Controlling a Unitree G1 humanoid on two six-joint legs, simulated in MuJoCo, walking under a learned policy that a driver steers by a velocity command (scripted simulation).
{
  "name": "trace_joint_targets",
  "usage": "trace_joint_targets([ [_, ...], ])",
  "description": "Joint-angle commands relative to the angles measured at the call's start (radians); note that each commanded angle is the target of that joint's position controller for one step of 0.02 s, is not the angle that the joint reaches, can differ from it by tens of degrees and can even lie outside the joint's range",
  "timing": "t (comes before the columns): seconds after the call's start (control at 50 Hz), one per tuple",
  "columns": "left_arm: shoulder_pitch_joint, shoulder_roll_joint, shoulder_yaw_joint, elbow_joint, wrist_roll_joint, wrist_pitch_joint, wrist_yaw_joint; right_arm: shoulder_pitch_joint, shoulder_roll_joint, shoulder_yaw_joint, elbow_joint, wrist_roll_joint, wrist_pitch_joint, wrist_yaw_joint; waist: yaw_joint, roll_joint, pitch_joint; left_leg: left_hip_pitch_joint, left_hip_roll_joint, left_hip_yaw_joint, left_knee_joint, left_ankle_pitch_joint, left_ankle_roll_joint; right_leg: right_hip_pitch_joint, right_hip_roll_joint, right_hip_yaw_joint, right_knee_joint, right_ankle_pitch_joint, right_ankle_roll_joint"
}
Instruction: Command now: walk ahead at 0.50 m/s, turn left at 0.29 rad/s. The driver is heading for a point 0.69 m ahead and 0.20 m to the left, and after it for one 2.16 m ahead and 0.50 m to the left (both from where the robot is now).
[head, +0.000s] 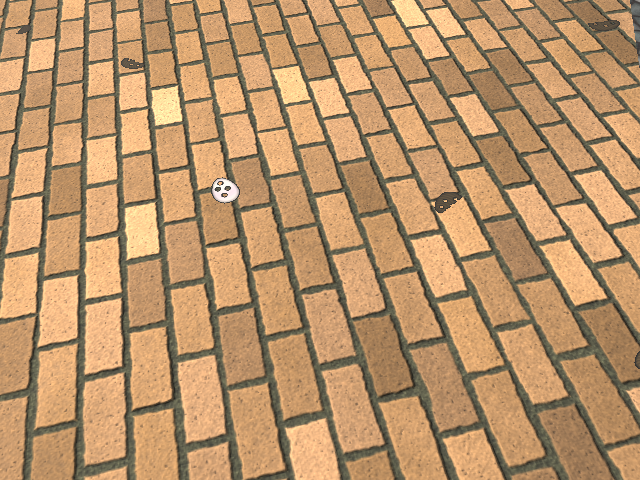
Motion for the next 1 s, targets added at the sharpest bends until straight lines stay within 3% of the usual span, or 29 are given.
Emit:
trace_joint_targets([
  [0.02, 0.060, 0.092, 0.030, -0.007, 0.008, -0.021, 0.001, -0.009, -0.086, -0.032, -0.073, -0.001, 0.005, -0.006, 0.028, -0.145, -0.045, -0.238, 0.106, -0.054, 0.026, 0.114, -0.010, 0.219, -0.269, 0.275, -0.321, 0.018, -0.148],
  [0.06, 0.048, 0.101, 0.037, 0.014, 0.010, -0.037, 0.001, -0.003, -0.054, -0.030, -0.072, -0.001, 0.026, -0.009, 0.008, -0.123, -0.021, -0.236, 0.110, -0.058, 0.005, 0.164, -0.025, 0.170, -0.265, 0.186, -0.359, 0.115, -0.154],
  [0.12, 0.068, 0.123, 0.046, 0.048, 0.017, -0.041, 0.012, -0.066, -0.048, -0.033, -0.098, -0.007, 0.031, -0.009, 0.015, -0.094, 0.005, -0.309, 0.106, -0.078, -0.106, 0.304, -0.037, 0.199, -0.258, 0.082, -0.374, 0.216, -0.150],
  [0.2, 0.091, 0.152, 0.051, 0.073, 0.010, -0.031, 0.027, -0.189, -0.022, -0.022, -0.135, -0.011, 0.018, 0.017, 0.058, -0.074, 0.034, -0.280, 0.090, -0.004, -0.347, 0.485, -0.026, 0.235, -0.234, -0.041, -0.386, 0.248, -0.117],
  [0.3, 0.177, 0.188, 0.064, 0.122, -0.012, 0.005, 0.034, -0.332, -0.014, -0.013, -0.216, -0.010, 0.019, 0.047, 0.108, -0.060, 0.077, -0.350, 0.073, 0.060, -0.488, 0.408, 0.015, 0.428, -0.296, -0.089, -0.325, 0.339, -0.105],
  [0.36, 0.157, 0.223, 0.074, 0.121, -0.021, 0.030, 0.043, -0.304, -0.047, -0.030, -0.243, -0.010, 0.024, 0.060, 0.060, -0.104, 0.021, -0.238, 0.001, 0.138, -0.505, 0.258, 0.066, 0.491, -0.305, -0.130, -0.171, 0.735, -0.073],
  [0.38, 0.147, 0.236, 0.077, 0.117, -0.023, 0.039, 0.048, -0.236, -0.073, -0.045, -0.234, -0.009, 0.027, 0.060, 0.016, -0.123, -0.027, -0.139, -0.039, 0.166, -0.500, 0.208, 0.088, 0.489, -0.299, -0.142, -0.058, 0.886, -0.061],
  [0.4, 0.129, 0.241, 0.077, 0.113, -0.026, 0.046, 0.052, -0.104, -0.115, -0.071, -0.206, -0.006, 0.029, 0.053, -0.061, -0.115, -0.097, 0.045, -0.081, 0.176, -0.547, 0.230, 0.120, 0.435, -0.273, -0.163, 0.124, 0.922, -0.037],
  [0.42, 0.127, 0.225, 0.067, 0.101, -0.020, 0.042, 0.057, 0.066, -0.186, -0.107, -0.164, -0.006, 0.036, 0.035, -0.144, -0.058, -0.186, 0.344, -0.057, 0.077, -0.600, 0.275, 0.168, 0.239, -0.231, -0.168, 0.389, 0.725, 0.005],
  [0.44, 0.222, 0.075, 0.020, 0.048, 0.021, 0.016, 0.040, 0.082, -0.307, -0.130, -0.157, 0.002, 0.035, 0.020, -0.045, 0.216, -0.264, 0.724, 0.213, -0.444, -0.636, 0.191, 0.347, -0.242, -0.048, -0.131, 0.768, -0.190, 0.076],
  [0.46, 0.154, 0.110, 0.016, 0.033, -0.007, -0.029, 0.024, 0.099, -0.254, -0.109, -0.193, -0.006, 0.021, 0.023, -0.085, 0.145, -0.423, 0.822, 0.319, -0.801, -0.813, 0.062, 0.435, -0.392, 0.037, 0.121, 0.929, -0.434, 0.075],
  [0.48, 0.043, 0.170, 0.032, 0.001, -0.048, -0.055, 0.012, 0.072, -0.189, -0.089, -0.188, -0.017, 0.009, 0.025, -0.113, 0.082, -0.298, 0.751, 0.289, -0.658, -0.841, 0.108, 0.370, -0.484, -0.026, 0.169, 0.922, -0.350, 0.047],
  [0.5, 0.018, 0.159, 0.025, -0.010, -0.046, -0.067, 0.013, 0.017, -0.158, -0.080, -0.191, -0.014, 0.002, 0.024, -0.074, 0.017, -0.200, 0.609, 0.246, -0.529, -0.838, 0.177, 0.329, -0.467, -0.070, 0.163, 0.834, -0.265, 0.030],
  [0.52, 0.017, 0.158, 0.029, 0.001, -0.020, -0.068, 0.020, -0.056, -0.124, -0.070, -0.203, -0.013, 0.000, 0.023, -0.026, -0.031, -0.124, 0.456, 0.205, -0.428, -0.847, 0.287, 0.299, -0.406, -0.103, 0.156, 0.736, -0.218, 0.035],
  [0.54, 0.034, 0.172, 0.039, 0.008, -0.003, -0.058, 0.023, -0.103, -0.097, -0.059, -0.221, -0.024, -0.001, 0.018, 0.011, -0.013, -0.100, 0.350, 0.178, -0.365, -0.867, 0.383, 0.289, -0.328, -0.126, 0.161, 0.679, -0.183, 0.043],
  [0.6, 0.055, 0.141, 0.036, 0.005, 0.011, -0.024, 0.022, -0.120, -0.117, -0.063, -0.234, -0.023, -0.004, 0.006, 0.047, -0.010, -0.067, 0.194, 0.142, -0.283, -0.911, 0.506, 0.292, -0.249, -0.123, 0.133, 0.552, -0.132, 0.088],
  [0.64, -0.012, 0.113, 0.025, -0.018, 0.013, -0.015, 0.025, -0.096, -0.147, -0.072, -0.225, -0.019, -0.003, -0.008, 0.031, -0.003, -0.039, 0.135, 0.108, -0.225, -0.920, 0.514, 0.272, -0.243, -0.104, 0.115, 0.409, -0.020, 0.116],
  [0.7, -0.127, 0.086, 0.011, -0.045, 0.008, -0.019, 0.016, -0.057, -0.154, -0.076, -0.212, -0.011, 0.007, -0.019, -0.018, 0.032, -0.024, 0.086, 0.050, -0.177, -0.902, 0.398, 0.215, -0.163, -0.053, 0.106, 0.167, 0.201, 0.124],
  [0.76, -0.180, 0.102, 0.012, -0.059, -0.008, -0.029, 0.002, 0.001, -0.142, -0.071, -0.182, -0.009, 0.009, -0.018, -0.051, 0.053, -0.027, 0.137, 0.084, -0.211, -0.877, 0.312, 0.194, -0.125, -0.039, 0.116, 0.069, 0.287, 0.111],
  [0.8, -0.190, 0.124, 0.019, -0.066, -0.008, -0.037, -0.007, 0.027, -0.129, -0.066, -0.166, -0.009, 0.010, -0.019, -0.052, 0.060, -0.022, 0.214, 0.120, -0.256, -0.828, 0.294, 0.184, -0.135, -0.044, 0.130, 0.026, 0.245, 0.084],
  [0.84, -0.162, 0.145, 0.028, -0.064, -0.007, -0.044, -0.010, 0.024, -0.134, -0.068, -0.158, -0.015, 0.014, -0.019, -0.030, 0.085, -0.016, 0.267, 0.149, -0.293, -0.779, 0.340, 0.170, -0.113, -0.041, 0.121, 0.007, 0.155, 0.050],
  [0.86, -0.111, 0.154, 0.035, -0.049, 0.001, -0.049, -0.008, 0.008, -0.127, -0.065, -0.158, -0.017, 0.019, -0.020, 0.004, 0.092, -0.022, 0.280, 0.128, -0.285, -0.716, 0.452, 0.149, -0.050, -0.027, 0.099, -0.034, 0.145, 0.027],
  [0.88, -0.027, 0.181, 0.049, -0.029, 0.018, -0.055, -0.003, -0.001, -0.100, -0.056, -0.165, -0.021, 0.022, -0.020, 0.046, 0.078, -0.083, 0.277, 0.068, -0.246, -0.583, 0.595, 0.113, 0.085, -0.036, 0.095, -0.055, 0.213, -0.004],
  [0.9, 0.093, 0.241, 0.061, -0.022, 0.041, -0.061, 0.000, 0.018, -0.062, -0.039, -0.189, -0.038, 0.021, -0.023, 0.082, -0.022, -0.235, 0.159, 0.000, -0.193, -0.332, 0.466, 0.062, 0.345, -0.192, 0.236, 0.017, 0.461, -0.076],
  [0.92, 0.190, 0.292, 0.078, 0.018, 0.041, -0.044, -0.005, 0.180, -0.010, -0.022, -0.172, -0.016, 0.013, -0.024, 0.056, -0.314, -0.381, -0.160, -0.147, -0.097, 0.028, -0.095, -0.025, 0.671, -0.404, 0.604, -0.015, 0.517, -0.267],
  [0.94, 0.227, 0.222, 0.062, 0.034, -0.002, -0.036, -0.015, 0.178, -0.086, -0.032, -0.155, -0.014, 0.011, -0.025, 0.077, -0.269, -0.377, -0.261, -0.133, -0.160, 0.157, -0.252, -0.042, 0.662, -0.427, 0.752, -0.096, 0.382, -0.280],
  [0.96, 0.161, 0.176, 0.045, 0.021, -0.010, -0.029, -0.015, 0.064, -0.133, -0.046, -0.172, -0.011, 0.017, -0.027, 0.090, -0.167, -0.251, -0.302, -0.094, -0.155, 0.204, -0.190, -0.049, 0.554, -0.384, 0.628, -0.105, 0.369, -0.241],
  [0.98, 0.081, 0.148, 0.029, 0.006, -0.001, -0.020, -0.014, -0.018, -0.133, -0.044, -0.193, -0.027, 0.026, -0.031, 0.069, -0.097, -0.182, -0.282, -0.043, -0.092, 0.170, -0.127, -0.058, 0.430, -0.336, 0.511, -0.113, 0.451, -0.213],
  [1.0, 0.030, 0.123, 0.018, 0.004, -0.001, -0.014, -0.014, -0.069, -0.121, -0.044, -0.211, -0.044, 0.030, -0.032, 0.049, -0.080, -0.122, -0.255, -0.008, -0.066, 0.097, -0.086, -0.066, 0.317, -0.298, 0.441, -0.123, 0.559, -0.209],
])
